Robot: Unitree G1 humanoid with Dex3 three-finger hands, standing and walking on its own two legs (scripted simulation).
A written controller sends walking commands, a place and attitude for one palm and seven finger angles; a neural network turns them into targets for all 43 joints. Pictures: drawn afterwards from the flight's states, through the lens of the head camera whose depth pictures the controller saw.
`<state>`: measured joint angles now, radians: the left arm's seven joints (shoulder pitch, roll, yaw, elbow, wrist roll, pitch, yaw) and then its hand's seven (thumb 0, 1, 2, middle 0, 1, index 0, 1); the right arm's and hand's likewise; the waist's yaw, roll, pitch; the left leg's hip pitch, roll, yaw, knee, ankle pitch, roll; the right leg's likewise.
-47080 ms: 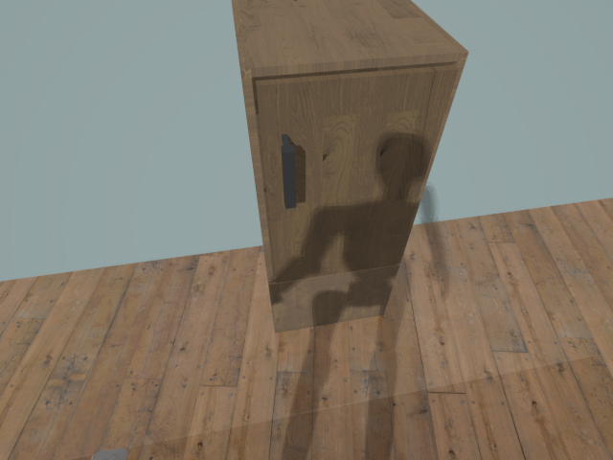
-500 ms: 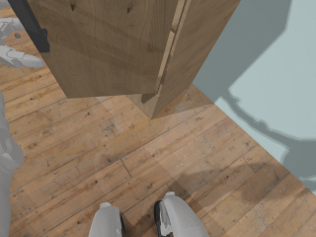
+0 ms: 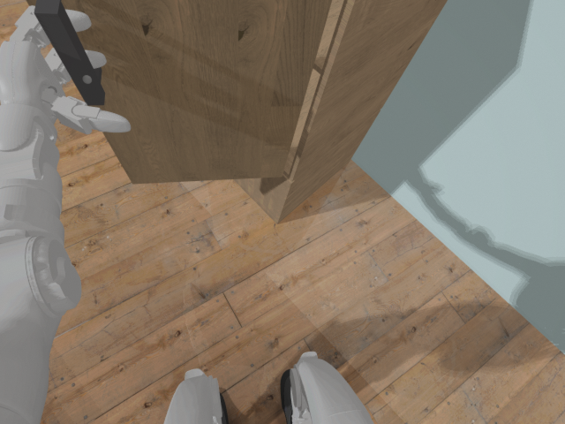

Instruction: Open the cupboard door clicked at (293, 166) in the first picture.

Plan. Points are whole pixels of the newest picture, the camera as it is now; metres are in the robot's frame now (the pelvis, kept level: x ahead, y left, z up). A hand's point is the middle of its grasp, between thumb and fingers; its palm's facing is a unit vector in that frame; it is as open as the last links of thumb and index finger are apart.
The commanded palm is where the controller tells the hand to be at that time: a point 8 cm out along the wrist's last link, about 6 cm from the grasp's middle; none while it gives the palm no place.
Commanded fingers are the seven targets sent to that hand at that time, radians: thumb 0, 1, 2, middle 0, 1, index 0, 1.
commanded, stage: slide the fingers in behind the handle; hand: left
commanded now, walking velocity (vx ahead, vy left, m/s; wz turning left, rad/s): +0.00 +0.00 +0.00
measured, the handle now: (77, 47) +0.60 +0.20 +0.08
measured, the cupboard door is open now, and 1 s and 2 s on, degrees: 53 53 71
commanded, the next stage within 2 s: close the thumb around the handle in 0.56 s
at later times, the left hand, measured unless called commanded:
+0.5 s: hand (98, 78) +0.55 +0.18 +0.08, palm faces +0.01 -1.00 -0.02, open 13.9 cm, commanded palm +0.53 +0.21 +0.07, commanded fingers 0.00 -0.50 0.30 -0.30 -1.20 -0.30 -1.20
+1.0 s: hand (90, 80) +0.54 +0.18 +0.08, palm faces +0.00 -1.00 -0.01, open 10.7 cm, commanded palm +0.53 +0.22 +0.07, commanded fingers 0.00 0.51 0.73 -0.37 -1.31 -0.37 -1.31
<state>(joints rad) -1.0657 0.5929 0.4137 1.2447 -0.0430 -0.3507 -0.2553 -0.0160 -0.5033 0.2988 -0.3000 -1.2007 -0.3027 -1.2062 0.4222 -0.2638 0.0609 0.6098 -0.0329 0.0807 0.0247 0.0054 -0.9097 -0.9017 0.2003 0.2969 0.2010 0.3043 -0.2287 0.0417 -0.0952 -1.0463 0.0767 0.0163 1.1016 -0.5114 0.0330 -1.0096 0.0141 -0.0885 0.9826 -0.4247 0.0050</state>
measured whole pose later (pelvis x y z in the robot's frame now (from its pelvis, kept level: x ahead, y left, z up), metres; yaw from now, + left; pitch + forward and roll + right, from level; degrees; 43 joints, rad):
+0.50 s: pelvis +0.00 -0.01 +0.00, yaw +0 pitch +26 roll -4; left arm -1.08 0.58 0.40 1.27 -0.03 -0.37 -0.22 -0.02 -0.50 0.30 -0.30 -1.20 -0.31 -1.22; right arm 0.43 -0.27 0.06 0.62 -0.04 0.07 0.03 0.01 -0.91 -0.90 0.20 0.30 0.20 0.30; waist -0.23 0.04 -0.09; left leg -1.05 0.08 0.02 1.10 -0.51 0.03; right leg -1.02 0.01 -0.09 1.00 -0.43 0.00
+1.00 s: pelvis +0.00 +0.00 +0.00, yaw +0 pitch +25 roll -5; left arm -1.05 0.57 0.40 1.23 -0.05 -0.38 -0.23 -0.01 -0.01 0.51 -0.33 -1.25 -0.34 -1.25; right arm 0.43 -0.26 0.05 0.62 -0.04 0.07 0.03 0.01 -0.91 -0.90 0.20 0.30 0.20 0.30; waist -0.22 0.05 -0.10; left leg -1.04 0.07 0.02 1.10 -0.51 0.03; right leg -1.01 0.01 -0.08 0.99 -0.42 0.00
